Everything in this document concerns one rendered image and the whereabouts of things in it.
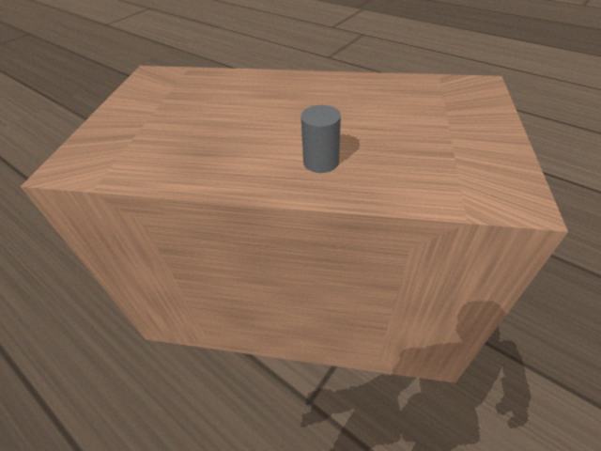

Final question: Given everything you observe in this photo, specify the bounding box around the can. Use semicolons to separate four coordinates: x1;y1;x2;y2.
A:
300;105;341;173

